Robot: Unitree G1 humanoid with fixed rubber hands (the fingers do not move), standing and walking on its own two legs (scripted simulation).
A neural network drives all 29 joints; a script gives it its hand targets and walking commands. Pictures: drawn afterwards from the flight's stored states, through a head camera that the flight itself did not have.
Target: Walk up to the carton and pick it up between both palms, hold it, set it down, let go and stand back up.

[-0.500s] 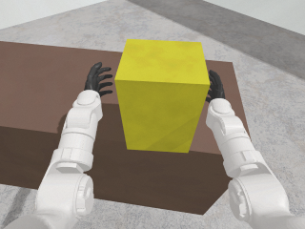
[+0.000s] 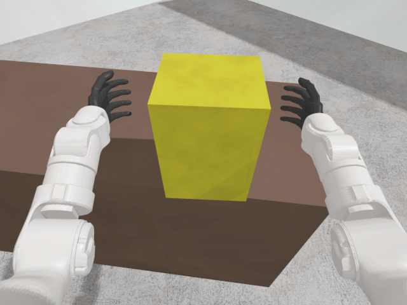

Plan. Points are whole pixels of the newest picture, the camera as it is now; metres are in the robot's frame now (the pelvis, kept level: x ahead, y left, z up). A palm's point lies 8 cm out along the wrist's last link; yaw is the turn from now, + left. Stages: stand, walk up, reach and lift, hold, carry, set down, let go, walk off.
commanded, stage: set down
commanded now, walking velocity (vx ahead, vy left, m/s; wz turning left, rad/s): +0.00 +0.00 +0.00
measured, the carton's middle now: (208, 133) +0.45 +0.03 +0.09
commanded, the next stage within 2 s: none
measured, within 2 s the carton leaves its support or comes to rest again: neither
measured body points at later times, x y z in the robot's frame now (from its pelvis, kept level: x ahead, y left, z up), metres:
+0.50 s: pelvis -0.01 +0.00 +0.00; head -0.02 +0.01 +0.45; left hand +0.41 +0.24 +0.26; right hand +0.44 -0.17 +0.25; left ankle -0.01 +0.11 -0.75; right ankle +0.00 -0.10 -0.75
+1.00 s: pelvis -0.01 +0.00 +0.00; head -0.03 +0.00 +0.45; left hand +0.40 +0.24 +0.26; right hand +0.43 -0.18 +0.24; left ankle -0.01 +0.11 -0.75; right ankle +0.00 -0.10 -0.75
